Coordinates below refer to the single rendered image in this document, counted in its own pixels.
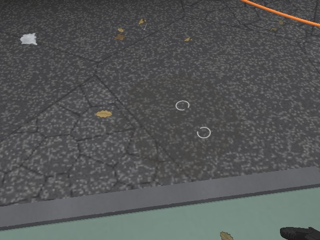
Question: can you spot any right robot hand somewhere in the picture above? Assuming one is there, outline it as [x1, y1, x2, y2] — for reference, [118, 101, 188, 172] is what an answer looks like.
[280, 227, 320, 240]

